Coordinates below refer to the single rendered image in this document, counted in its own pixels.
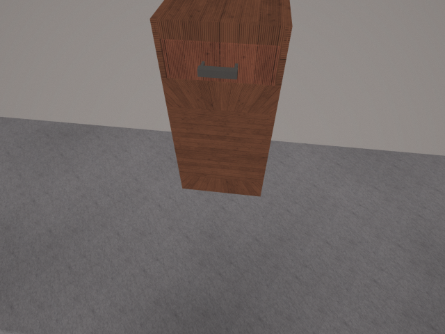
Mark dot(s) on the handle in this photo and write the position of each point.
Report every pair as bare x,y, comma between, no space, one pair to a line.
217,72

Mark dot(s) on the drawer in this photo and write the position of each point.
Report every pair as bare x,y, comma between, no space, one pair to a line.
257,64

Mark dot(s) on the cabinet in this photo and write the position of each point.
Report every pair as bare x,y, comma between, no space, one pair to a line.
222,130

